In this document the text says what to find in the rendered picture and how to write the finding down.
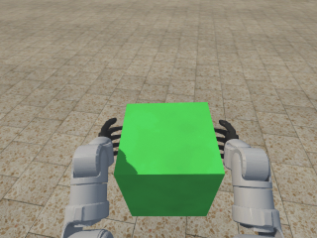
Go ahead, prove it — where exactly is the robot right hand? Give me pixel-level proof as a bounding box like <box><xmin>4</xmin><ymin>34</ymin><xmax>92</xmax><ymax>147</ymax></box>
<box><xmin>214</xmin><ymin>119</ymin><xmax>239</xmax><ymax>159</ymax></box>

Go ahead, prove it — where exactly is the robot left hand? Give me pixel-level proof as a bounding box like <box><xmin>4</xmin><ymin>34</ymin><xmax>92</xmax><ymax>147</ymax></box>
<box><xmin>98</xmin><ymin>118</ymin><xmax>123</xmax><ymax>156</ymax></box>

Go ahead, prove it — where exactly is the robot left forearm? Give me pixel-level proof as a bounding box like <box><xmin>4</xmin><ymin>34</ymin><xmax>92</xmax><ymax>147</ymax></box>
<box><xmin>60</xmin><ymin>136</ymin><xmax>114</xmax><ymax>238</ymax></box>

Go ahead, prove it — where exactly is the carton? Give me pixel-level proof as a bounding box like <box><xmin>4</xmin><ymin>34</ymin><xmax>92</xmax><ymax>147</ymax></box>
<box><xmin>114</xmin><ymin>102</ymin><xmax>225</xmax><ymax>216</ymax></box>

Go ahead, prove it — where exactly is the robot right forearm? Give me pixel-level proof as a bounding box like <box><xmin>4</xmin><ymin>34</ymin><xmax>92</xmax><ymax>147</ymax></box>
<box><xmin>223</xmin><ymin>139</ymin><xmax>284</xmax><ymax>238</ymax></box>

